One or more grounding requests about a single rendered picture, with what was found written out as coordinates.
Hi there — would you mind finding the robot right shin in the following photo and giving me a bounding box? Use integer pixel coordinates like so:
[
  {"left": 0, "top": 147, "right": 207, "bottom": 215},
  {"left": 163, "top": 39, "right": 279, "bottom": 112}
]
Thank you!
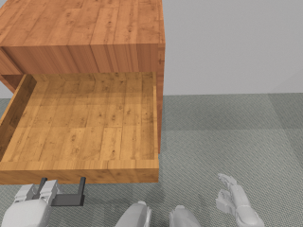
[{"left": 175, "top": 205, "right": 185, "bottom": 210}]

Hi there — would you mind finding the handle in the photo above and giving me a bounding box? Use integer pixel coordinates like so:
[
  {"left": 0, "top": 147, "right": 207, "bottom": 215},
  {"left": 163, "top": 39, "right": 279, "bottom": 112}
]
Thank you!
[{"left": 32, "top": 177, "right": 86, "bottom": 207}]

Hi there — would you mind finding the robot right thigh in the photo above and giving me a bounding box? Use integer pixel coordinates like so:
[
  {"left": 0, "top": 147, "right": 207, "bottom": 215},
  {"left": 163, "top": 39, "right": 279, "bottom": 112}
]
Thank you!
[{"left": 169, "top": 208, "right": 202, "bottom": 227}]

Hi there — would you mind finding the drawer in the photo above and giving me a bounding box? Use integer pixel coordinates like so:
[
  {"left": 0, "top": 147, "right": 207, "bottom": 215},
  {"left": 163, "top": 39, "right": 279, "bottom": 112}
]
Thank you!
[{"left": 0, "top": 71, "right": 159, "bottom": 185}]

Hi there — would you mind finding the left robot hand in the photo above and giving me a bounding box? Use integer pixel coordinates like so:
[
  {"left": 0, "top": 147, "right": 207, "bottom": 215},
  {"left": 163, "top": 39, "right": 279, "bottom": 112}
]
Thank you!
[{"left": 1, "top": 180, "right": 64, "bottom": 227}]

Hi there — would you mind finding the cabinet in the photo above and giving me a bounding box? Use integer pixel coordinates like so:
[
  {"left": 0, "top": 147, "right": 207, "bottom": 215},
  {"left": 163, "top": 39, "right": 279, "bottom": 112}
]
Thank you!
[{"left": 0, "top": 0, "right": 166, "bottom": 154}]

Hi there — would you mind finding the right robot hand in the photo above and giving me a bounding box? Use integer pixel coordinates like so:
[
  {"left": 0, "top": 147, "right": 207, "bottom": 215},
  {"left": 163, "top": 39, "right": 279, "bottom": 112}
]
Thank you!
[{"left": 215, "top": 173, "right": 252, "bottom": 216}]

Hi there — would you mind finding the robot right forearm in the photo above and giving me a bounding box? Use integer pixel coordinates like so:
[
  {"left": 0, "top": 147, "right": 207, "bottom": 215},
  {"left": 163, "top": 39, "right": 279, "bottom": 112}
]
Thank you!
[{"left": 235, "top": 206, "right": 265, "bottom": 227}]

